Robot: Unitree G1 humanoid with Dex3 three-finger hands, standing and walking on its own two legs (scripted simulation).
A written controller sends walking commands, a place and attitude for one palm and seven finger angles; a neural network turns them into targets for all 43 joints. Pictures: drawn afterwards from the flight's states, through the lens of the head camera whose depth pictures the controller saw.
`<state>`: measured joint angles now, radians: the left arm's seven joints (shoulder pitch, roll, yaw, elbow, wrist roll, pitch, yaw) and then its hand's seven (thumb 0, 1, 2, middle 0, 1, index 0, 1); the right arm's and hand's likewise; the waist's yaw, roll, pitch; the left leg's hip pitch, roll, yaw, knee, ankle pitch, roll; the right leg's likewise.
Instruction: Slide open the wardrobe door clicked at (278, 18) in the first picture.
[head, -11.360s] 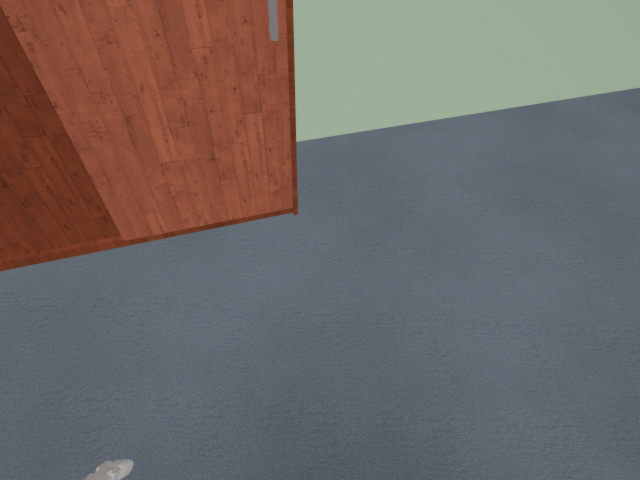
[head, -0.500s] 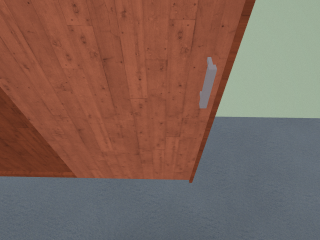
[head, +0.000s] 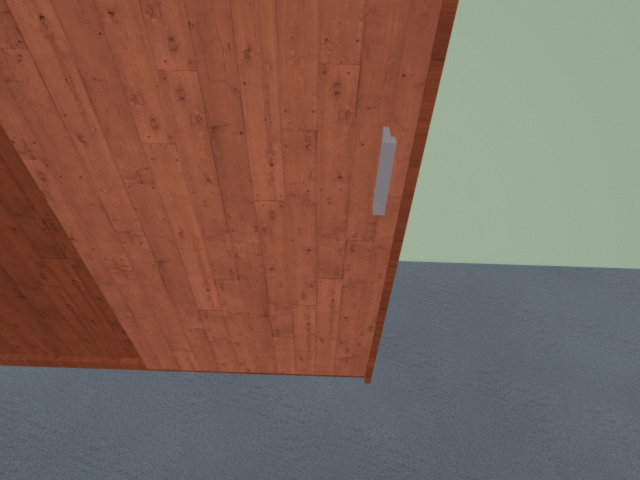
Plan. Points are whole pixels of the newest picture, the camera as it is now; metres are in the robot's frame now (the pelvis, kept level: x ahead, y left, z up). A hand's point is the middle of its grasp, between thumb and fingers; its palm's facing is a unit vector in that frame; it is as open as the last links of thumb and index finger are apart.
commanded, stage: come to a stop and stand still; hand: right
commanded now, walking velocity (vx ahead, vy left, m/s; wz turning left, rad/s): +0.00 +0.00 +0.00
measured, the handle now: (382, 171) +0.59 -0.07 +0.10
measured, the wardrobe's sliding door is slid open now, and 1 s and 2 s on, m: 0.00 0.00 0.00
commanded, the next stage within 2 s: look again from close up in 0.92 s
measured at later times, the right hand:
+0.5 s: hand out of the picture +0.04 -0.21 -0.17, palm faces -0.01 +0.96 -0.28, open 7.4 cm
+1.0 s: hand out of the picture +0.09 -0.23 -0.15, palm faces -0.01 +0.95 -0.32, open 7.4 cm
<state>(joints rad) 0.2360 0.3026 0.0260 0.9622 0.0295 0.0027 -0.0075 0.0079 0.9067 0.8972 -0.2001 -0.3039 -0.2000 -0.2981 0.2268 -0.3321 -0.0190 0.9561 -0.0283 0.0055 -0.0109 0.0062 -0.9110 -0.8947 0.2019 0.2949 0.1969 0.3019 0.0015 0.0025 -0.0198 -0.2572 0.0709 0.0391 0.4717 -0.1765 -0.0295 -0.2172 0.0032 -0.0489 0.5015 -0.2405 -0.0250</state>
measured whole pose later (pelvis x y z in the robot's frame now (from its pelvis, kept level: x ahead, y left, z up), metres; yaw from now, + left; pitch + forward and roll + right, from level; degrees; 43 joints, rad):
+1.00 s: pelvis +0.03 +0.01 +0.01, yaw -1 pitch -2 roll +0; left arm 0.13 0.31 0.01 1.10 0.01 -0.01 -0.01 0.01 0.91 0.90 -0.20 -0.30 -0.20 -0.30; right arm 0.16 -0.31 0.00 1.06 -0.02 -0.01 -0.02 0.01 -0.91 -0.89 0.20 0.30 0.20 0.30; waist 0.00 0.00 0.04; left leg -0.18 0.05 0.05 0.37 -0.15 -0.03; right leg -0.14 0.00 -0.02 0.39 -0.21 -0.01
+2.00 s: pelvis +0.04 +0.02 +0.01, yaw -1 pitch -2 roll +0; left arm 0.15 0.30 0.00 1.12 0.01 -0.01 0.00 0.01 0.91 0.90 -0.20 -0.30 -0.20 -0.30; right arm 0.18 -0.30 0.00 1.10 -0.02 -0.01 -0.01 0.01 -0.91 -0.89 0.20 0.30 0.20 0.30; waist 0.00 0.00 0.03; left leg -0.15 0.04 0.06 0.33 -0.16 -0.02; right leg -0.11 -0.02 -0.02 0.34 -0.21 0.01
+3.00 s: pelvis +0.09 +0.03 +0.00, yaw +0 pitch -1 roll +1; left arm 0.29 0.17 0.00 1.16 0.02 -0.01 0.02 0.01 0.91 0.90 -0.20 -0.30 -0.20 -0.30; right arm 0.33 -0.18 0.00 1.13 -0.02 0.00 -0.01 0.01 -0.91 -0.89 0.20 0.29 0.20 0.30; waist 0.00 -0.01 0.00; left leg -0.16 0.01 0.06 0.51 -0.33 0.00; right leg -0.12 -0.06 -0.02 0.51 -0.38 0.03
